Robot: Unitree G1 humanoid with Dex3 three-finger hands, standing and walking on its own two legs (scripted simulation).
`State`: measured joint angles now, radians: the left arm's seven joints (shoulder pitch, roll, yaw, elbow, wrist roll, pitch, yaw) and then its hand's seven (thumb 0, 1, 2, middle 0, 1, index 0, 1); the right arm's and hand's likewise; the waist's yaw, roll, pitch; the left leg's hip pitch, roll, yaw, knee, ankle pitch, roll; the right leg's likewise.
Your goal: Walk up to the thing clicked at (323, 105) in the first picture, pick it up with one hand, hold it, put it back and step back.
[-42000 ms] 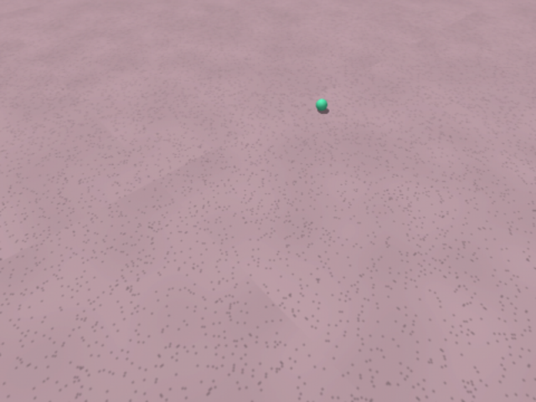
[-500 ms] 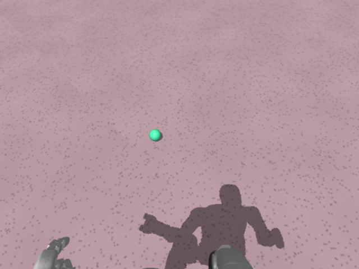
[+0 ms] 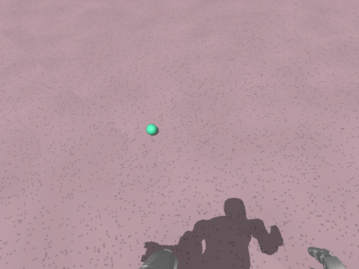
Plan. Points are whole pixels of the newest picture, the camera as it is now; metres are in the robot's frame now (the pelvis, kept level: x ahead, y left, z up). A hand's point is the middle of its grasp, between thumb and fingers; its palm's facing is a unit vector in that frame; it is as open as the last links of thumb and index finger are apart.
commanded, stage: step back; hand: left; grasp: from above
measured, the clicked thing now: (151, 129) +1.05 +0.29 -0.72
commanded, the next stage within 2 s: stand in 1.04 s
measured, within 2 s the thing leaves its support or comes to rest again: neither
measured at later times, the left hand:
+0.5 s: hand out of the picture -0.01 +0.28 -0.14, palm faces +0.06 -0.92 -0.37, open 7.4 cm
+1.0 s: hand out of the picture +0.08 +0.29 -0.14, palm faces +0.05 -0.93 -0.37, open 7.4 cm
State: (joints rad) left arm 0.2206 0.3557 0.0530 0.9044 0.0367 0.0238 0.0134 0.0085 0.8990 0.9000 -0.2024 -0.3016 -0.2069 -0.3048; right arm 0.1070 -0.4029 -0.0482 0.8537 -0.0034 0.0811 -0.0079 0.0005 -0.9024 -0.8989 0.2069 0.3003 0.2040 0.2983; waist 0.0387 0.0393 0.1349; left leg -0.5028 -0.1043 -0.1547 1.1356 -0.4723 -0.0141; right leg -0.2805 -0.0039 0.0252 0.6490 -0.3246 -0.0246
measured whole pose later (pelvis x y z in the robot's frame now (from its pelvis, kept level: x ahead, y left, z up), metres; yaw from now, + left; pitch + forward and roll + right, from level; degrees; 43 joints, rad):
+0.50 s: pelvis -0.05 +0.00 +0.00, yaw +3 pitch -3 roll -1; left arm 0.23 0.37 0.06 1.02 0.03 -0.02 -0.02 0.01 0.90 0.90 -0.20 -0.30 -0.20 -0.30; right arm 0.22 -0.36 -0.05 1.00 -0.04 0.02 0.01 0.00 -0.90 -0.90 0.21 0.30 0.21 0.30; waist 0.01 0.03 0.05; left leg -0.25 0.01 -0.06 0.73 -0.47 0.00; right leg -0.27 0.02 -0.01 0.59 -0.27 -0.03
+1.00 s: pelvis -0.01 +0.02 +0.01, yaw +3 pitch -2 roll +0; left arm 0.10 0.37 0.03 1.05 0.00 -0.03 0.00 0.01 0.90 0.90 -0.20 -0.30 -0.20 -0.30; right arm 0.08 -0.34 -0.04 1.06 -0.02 -0.01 0.00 0.00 -0.90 -0.90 0.21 0.30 0.20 0.30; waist 0.01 0.01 0.06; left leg -0.17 0.02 0.01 0.52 -0.32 -0.01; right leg -0.20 -0.01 0.01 0.53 -0.30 0.01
